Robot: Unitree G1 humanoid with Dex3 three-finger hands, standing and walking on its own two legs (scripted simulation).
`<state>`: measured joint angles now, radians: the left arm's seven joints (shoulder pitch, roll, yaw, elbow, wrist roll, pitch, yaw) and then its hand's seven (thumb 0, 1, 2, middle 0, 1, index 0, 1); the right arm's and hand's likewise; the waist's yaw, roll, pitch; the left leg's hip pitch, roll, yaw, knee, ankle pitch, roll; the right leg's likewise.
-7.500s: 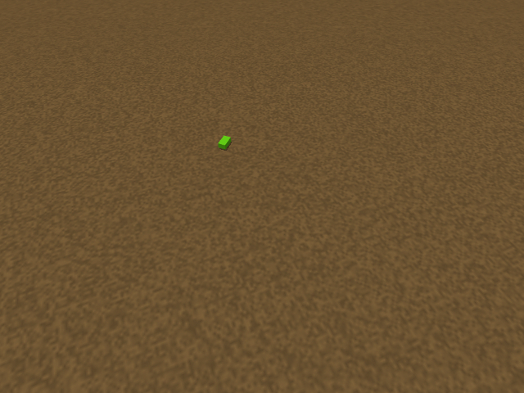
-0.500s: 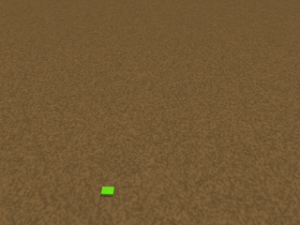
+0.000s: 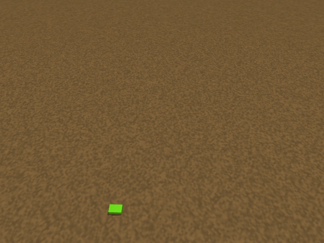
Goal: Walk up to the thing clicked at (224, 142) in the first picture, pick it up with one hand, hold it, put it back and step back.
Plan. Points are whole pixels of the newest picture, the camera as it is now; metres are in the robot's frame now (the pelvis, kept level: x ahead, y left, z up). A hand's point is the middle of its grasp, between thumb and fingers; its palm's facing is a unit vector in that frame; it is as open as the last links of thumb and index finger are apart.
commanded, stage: stand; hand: left
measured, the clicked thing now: (115, 209) +0.44 +0.28 -0.77
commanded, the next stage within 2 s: walk up in 1.66 s
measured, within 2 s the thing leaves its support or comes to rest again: neither
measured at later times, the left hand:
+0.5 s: hand out of the picture +0.07 +0.25 -0.16, palm faces +0.00 -0.94 -0.34, open 7.4 cm
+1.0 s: hand out of the picture +0.06 +0.25 -0.16, palm faces -0.01 -0.94 -0.35, open 7.4 cm
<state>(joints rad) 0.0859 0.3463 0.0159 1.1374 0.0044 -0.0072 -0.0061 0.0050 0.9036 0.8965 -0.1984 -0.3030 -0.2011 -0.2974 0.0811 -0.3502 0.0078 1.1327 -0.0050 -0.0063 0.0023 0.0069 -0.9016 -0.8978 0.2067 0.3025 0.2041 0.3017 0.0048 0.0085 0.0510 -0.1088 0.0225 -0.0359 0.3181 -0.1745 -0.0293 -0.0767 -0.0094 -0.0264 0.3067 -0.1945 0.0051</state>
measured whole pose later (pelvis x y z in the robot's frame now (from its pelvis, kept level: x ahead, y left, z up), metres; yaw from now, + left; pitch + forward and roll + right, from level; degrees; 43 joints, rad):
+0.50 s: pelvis +0.00 +0.00 +0.00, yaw +0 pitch -2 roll +0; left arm 0.11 0.35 0.01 1.14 0.01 -0.01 -0.01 0.01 0.90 0.90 -0.20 -0.30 -0.20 -0.30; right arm 0.10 -0.36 0.01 1.13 -0.01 0.00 0.00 0.01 -0.90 -0.90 0.21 0.30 0.20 0.30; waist 0.01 0.01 0.05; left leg -0.11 0.03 -0.04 0.32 -0.17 -0.03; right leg -0.08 0.00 -0.03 0.31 -0.19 0.00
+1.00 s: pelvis +0.00 +0.00 +0.00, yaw +0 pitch -2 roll +0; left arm 0.12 0.35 0.00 1.13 0.01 -0.01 -0.01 0.01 0.90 0.90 -0.20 -0.30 -0.20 -0.30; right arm 0.12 -0.36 0.01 1.13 -0.01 0.00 0.00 0.01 -0.90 -0.90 0.21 0.30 0.20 0.30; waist 0.01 0.01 0.05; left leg -0.11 0.03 -0.03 0.32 -0.17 -0.03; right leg -0.08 0.00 -0.02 0.32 -0.19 0.00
